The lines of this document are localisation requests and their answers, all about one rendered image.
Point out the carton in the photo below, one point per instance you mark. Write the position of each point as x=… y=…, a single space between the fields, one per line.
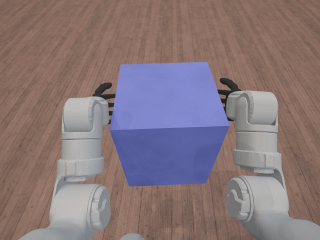
x=168 y=123

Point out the left robot upper arm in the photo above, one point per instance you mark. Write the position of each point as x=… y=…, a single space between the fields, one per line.
x=78 y=211

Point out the robot right hand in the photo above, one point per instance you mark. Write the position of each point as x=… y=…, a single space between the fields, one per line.
x=232 y=86

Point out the robot left hand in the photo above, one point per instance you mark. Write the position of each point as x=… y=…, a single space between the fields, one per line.
x=100 y=90

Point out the right robot upper arm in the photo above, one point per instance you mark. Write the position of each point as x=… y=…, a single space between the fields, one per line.
x=260 y=203

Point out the robot right forearm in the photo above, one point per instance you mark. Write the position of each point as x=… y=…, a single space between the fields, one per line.
x=256 y=117

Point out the robot left forearm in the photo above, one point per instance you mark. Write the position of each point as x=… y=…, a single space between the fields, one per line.
x=81 y=146

